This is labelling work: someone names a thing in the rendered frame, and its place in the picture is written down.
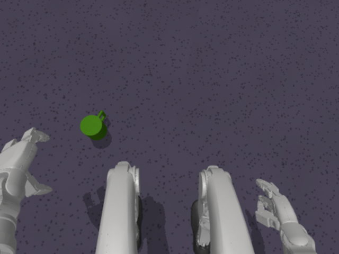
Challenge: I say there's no mug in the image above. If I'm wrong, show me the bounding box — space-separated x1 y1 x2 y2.
80 111 107 140

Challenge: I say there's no right robot foot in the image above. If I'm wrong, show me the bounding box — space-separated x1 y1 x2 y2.
191 200 210 254

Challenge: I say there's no left robot arm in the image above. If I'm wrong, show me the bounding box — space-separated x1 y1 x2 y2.
0 168 27 254

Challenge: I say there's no right robot arm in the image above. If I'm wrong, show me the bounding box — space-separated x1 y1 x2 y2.
279 222 317 254

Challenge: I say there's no left robot hand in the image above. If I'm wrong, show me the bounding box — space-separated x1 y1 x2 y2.
0 127 52 197

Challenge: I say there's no right robot hand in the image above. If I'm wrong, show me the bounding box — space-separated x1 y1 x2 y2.
255 179 298 231

